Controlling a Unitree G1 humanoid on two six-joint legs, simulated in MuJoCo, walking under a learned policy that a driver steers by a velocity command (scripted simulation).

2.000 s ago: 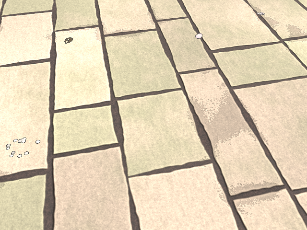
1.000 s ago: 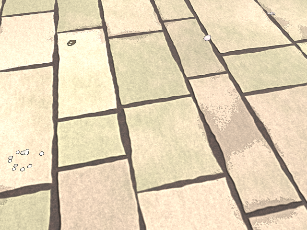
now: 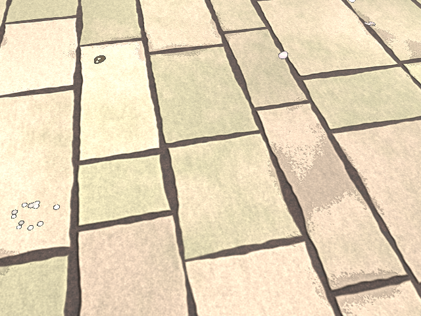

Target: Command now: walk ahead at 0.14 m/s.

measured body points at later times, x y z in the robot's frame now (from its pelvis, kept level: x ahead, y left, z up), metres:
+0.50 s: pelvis +0.17 -0.06 +0.01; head +0.17 -0.07 +0.46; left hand +0.11 +0.17 -0.14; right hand +0.29 -0.32 -0.12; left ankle +0.24 +0.11 -0.66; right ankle +0.10 -0.14 -0.74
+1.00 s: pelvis +0.45 +0.01 +0.01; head +0.47 +0.02 +0.46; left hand +0.56 +0.28 -0.12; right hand +0.48 -0.25 -0.13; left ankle +0.47 +0.09 -0.74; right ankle +0.51 -0.17 -0.65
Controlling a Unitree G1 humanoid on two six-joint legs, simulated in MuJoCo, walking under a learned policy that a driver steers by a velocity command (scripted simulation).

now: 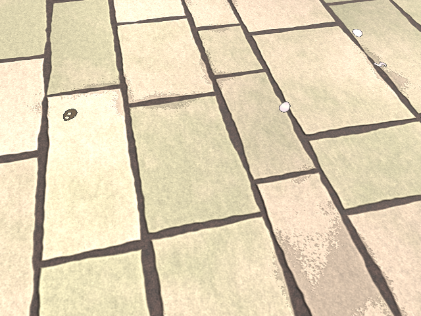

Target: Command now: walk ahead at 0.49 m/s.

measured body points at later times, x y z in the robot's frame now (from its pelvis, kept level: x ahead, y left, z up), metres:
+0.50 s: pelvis +0.28 -0.07 +0.00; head +0.30 -0.08 +0.45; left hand +0.31 +0.21 -0.13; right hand +0.39 -0.34 -0.14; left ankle +0.23 +0.08 -0.65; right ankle +0.32 -0.16 -0.75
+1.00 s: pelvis +0.52 +0.06 -0.01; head +0.55 +0.09 +0.43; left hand +0.50 +0.36 -0.14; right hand +0.74 -0.14 -0.12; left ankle +0.54 +0.13 -0.75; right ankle +0.51 -0.14 -0.64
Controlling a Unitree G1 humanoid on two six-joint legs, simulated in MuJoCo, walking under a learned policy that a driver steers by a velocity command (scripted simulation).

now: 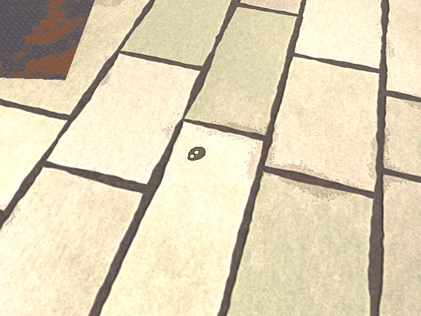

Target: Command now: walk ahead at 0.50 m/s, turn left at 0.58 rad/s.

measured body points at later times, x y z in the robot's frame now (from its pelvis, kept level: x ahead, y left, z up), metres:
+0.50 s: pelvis +0.29 -0.04 +0.00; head +0.31 -0.04 +0.45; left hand +0.37 +0.26 -0.10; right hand +0.42 -0.29 -0.12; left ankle +0.16 +0.06 -0.64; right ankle +0.37 -0.12 -0.73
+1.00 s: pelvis +0.53 +0.08 +0.00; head +0.56 +0.10 +0.45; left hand +0.50 +0.36 -0.13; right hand +0.77 -0.12 -0.08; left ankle +0.57 +0.19 -0.73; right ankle +0.45 -0.09 -0.64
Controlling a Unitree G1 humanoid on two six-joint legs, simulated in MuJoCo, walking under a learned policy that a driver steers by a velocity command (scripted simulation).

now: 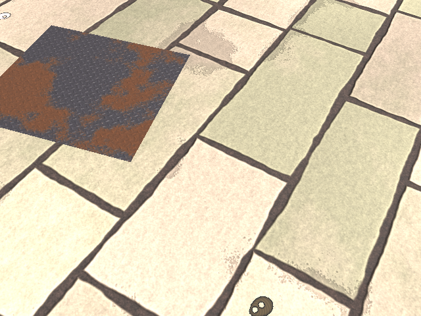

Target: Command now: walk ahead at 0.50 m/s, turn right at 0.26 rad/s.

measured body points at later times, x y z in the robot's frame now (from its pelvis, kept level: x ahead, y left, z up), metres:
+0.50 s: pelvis +0.26 -0.07 -0.02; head +0.31 -0.08 +0.43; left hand +0.51 +0.14 -0.11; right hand +0.25 -0.36 -0.14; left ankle +0.11 +0.11 -0.64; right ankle +0.33 -0.16 -0.73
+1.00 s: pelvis +0.55 -0.12 -0.01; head +0.57 -0.13 +0.44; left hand +0.76 +0.09 -0.12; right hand +0.57 -0.44 -0.08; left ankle +0.67 -0.06 -0.73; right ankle +0.37 -0.16 -0.66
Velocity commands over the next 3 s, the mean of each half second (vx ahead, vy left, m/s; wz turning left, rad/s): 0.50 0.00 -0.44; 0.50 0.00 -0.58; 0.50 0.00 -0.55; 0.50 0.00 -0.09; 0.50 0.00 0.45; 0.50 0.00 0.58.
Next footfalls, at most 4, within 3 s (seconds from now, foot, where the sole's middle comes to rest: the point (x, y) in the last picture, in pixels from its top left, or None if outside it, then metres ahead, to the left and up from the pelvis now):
0.42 right None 0.37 -0.17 -0.77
0.90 left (244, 247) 0.70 -0.08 -0.77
1.42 right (356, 242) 0.74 -0.47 -0.77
1.98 left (367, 161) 1.11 -0.59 -0.77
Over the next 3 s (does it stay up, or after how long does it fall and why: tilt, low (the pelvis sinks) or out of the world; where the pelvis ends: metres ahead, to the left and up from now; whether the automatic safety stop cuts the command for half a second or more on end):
stays up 1.35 -0.85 -0.02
